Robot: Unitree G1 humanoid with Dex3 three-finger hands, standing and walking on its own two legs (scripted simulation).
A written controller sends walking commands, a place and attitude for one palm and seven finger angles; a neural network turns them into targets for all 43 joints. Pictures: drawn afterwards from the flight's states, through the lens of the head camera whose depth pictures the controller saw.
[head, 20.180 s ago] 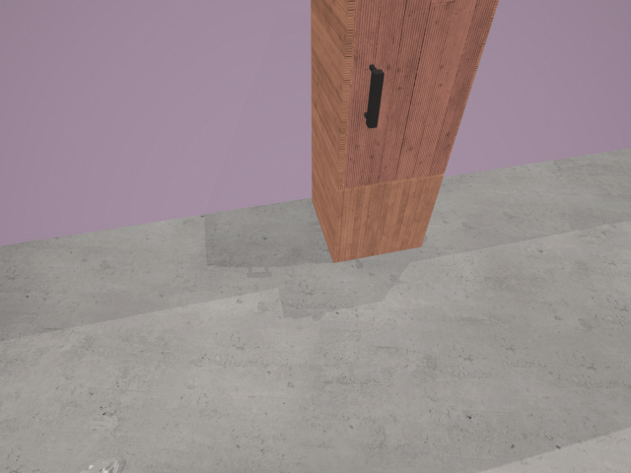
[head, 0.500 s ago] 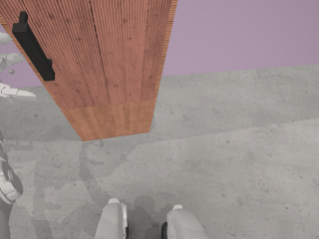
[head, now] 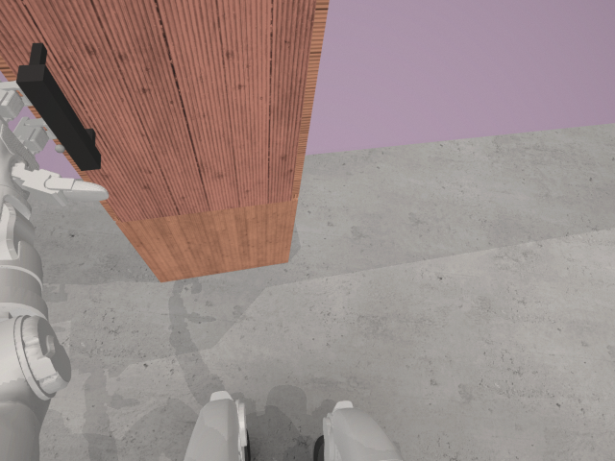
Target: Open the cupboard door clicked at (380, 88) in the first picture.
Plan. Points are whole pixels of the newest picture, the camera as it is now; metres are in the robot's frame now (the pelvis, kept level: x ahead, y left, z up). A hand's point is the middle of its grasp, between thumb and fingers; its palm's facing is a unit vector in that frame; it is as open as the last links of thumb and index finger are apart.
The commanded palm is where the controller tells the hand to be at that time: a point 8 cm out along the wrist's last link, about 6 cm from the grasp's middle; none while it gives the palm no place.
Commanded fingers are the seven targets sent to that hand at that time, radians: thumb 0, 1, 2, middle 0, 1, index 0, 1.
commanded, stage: slide the fingers in behind the handle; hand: left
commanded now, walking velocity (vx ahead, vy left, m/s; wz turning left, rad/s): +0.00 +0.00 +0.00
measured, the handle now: (66, 111) +0.54 +0.28 +0.07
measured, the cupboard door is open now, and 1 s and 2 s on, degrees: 0 0 3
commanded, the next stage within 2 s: close the thumb around the handle in 0.86 s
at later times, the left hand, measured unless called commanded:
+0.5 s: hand (84, 148) +0.48 +0.25 +0.07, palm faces +0.19 -0.98 -0.01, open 14.1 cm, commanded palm +0.45 +0.28 +0.07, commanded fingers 0.00 -0.50 0.30 -0.30 -1.20 -0.30 -1.20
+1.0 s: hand (85, 146) +0.48 +0.25 +0.07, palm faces +0.18 -0.98 -0.01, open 14.1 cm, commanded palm +0.46 +0.28 +0.07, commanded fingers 0.00 -0.33 0.37 -0.31 -1.22 -0.31 -1.22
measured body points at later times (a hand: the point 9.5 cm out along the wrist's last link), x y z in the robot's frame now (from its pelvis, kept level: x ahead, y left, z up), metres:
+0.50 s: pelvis +0.00 -0.01 +0.00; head +0.12 +0.02 +0.43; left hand +0.46 +0.30 +0.08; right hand +0.03 -0.28 -0.11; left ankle +0.04 +0.11 -0.65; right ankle -0.01 -0.12 -0.65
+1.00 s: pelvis +0.00 -0.01 +0.00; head +0.13 +0.02 +0.43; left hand +0.47 +0.30 +0.07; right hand +0.03 -0.27 -0.11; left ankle +0.04 +0.11 -0.65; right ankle -0.01 -0.12 -0.65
